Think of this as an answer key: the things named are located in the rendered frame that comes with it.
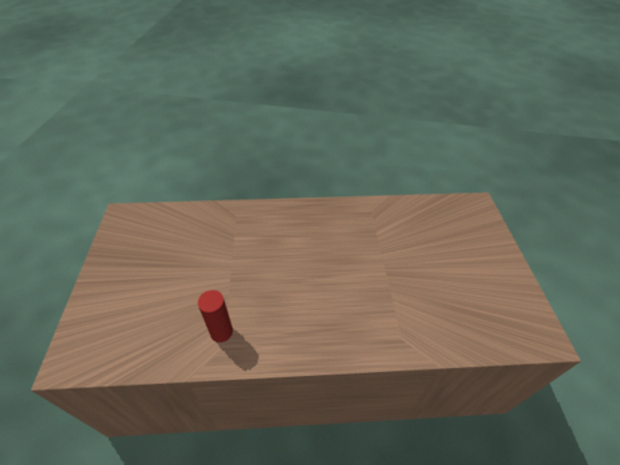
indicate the can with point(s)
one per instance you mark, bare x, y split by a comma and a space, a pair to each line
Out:
215, 314

